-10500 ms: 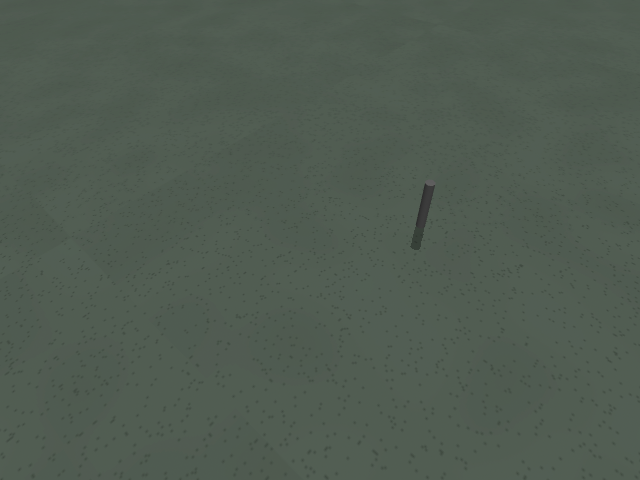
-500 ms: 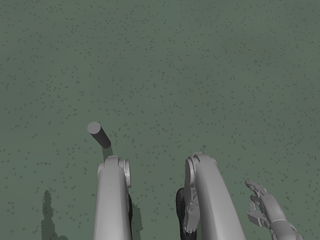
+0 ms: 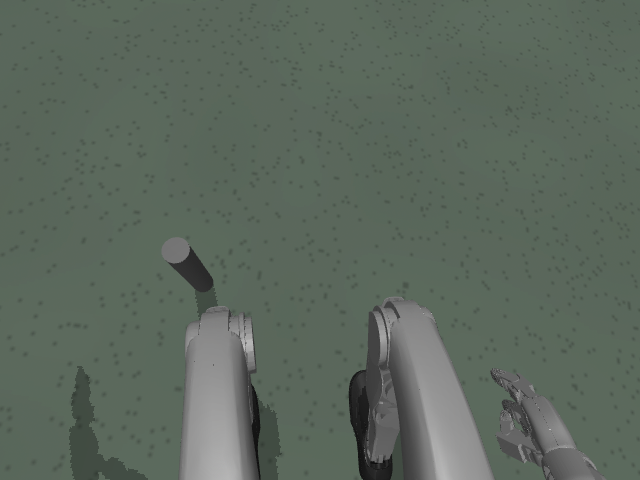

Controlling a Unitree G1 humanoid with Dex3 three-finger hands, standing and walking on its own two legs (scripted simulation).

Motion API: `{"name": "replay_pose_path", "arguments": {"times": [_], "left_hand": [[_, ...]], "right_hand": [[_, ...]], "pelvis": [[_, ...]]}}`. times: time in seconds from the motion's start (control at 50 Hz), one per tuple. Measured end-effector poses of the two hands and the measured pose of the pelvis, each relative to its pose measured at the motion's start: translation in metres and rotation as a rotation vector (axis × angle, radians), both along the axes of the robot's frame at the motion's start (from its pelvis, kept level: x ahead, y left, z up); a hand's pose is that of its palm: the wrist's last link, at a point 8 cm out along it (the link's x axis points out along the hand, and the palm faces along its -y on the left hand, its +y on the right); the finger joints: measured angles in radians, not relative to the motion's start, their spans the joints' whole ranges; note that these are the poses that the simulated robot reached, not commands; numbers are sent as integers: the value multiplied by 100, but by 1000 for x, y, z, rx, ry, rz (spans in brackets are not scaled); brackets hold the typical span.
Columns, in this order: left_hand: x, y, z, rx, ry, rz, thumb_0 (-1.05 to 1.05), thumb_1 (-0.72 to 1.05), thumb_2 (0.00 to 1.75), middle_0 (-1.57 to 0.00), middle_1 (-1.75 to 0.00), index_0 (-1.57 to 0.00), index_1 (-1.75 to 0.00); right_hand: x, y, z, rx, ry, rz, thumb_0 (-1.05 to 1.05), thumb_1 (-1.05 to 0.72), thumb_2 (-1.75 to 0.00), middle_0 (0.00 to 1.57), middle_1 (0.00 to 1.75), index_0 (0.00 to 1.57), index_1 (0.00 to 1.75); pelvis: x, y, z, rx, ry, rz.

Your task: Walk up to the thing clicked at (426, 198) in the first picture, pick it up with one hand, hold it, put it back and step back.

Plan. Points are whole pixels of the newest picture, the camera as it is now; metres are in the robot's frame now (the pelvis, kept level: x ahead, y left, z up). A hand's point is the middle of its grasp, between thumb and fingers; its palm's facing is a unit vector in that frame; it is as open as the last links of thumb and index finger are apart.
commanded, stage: approach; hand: left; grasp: from the side
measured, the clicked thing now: (191, 269) +0.42 +0.22 -0.29
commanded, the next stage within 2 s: close in in 0.50 s
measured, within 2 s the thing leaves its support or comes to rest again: neither
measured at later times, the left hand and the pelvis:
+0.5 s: hand (102, 283) +0.37 +0.33 -0.20, palm faces +0.06 -1.00 +0.03, open 17.3 cm; pelvis -0.01 +0.01 -0.10, yaw -5 degrees
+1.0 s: hand (164, 281) +0.39 +0.26 -0.26, palm faces +0.06 -1.00 +0.01, open 17.6 cm; pelvis -0.02 +0.01 -0.14, yaw -9 degrees
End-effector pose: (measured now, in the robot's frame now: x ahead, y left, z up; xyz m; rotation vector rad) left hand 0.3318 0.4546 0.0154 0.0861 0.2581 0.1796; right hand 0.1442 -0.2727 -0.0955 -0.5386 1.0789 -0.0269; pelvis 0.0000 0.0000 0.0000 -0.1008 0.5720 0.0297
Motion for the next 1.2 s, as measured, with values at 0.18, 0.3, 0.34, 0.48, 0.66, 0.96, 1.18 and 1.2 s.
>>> {"name": "replay_pose_path", "arguments": {"times": [0.18, 0.3, 0.34, 0.48, 0.66, 0.96, 1.18, 1.2], "left_hand": [[0, -8, -38, -51, -72, 2, -1, -56, 3, -7, -4, -4, -6], [10, -36, -107, -100, -144, -37, -1, -53, 2, -7, -5, -4, -6], [13, -46, -132, -113, -162, -51, -1, -52, 2, -7, -5, -4, -6], [18, -72, -209, -125, -171, -102, -1, -48, 4, -7, -6, -4, -7], [23, -102, -254, -144, -143, -173, -1, -50, 5, -6, -7, -3, -9], [36, -144, -279, -107, -218, -105, -1, -59, 2, -7, -9, -6, -8], [33, -166, -279, -115, -226, -128, -1, -60, 0, -6, -8, -7, -6], [36, -168, -280, -118, -230, -124, -1, -61, 0, -6, -8, -7, -6]], "right_hand": [[5, -1, -17, -6, -2, 51, 1, -91, -91, 21, 30, 20, 30], [11, 2, -38, -32, -8, 119, 1, -90, -90, 21, 30, 20, 30], [14, 3, -45, -45, -9, 142, 1, -90, -90, 21, 30, 20, 30], [18, 12, -66, -99, 30, 218, 1, -91, -90, 21, 30, 20, 30], [18, 22, -81, -133, 111, 305, 0, -92, -91, 21, 30, 21, 30], [1, 21, -72, -202, 125, 358, 0, -92, -90, 21, 30, 21, 30], [-24, 20, -66, -212, 168, 354, 0, -92, -90, 21, 30, 21, 30], [-26, 21, -64, -215, 169, 354, 0, -92, -90, 21, 30, 21, 30]], "pelvis": [[-3, 0, -20, 1, -7, -9], [-6, 0, -53, -13, -46, -26], [-7, 1, -65, -23, -65, -34], [-9, 5, -99, -58, -137, -57], [-9, 9, -116, -91, -198, -66], [-21, 11, -135, -139, -321, -99], [-27, 14, -136, -156, -351, -101], [-27, 15, -137, -158, -354, -102]]}}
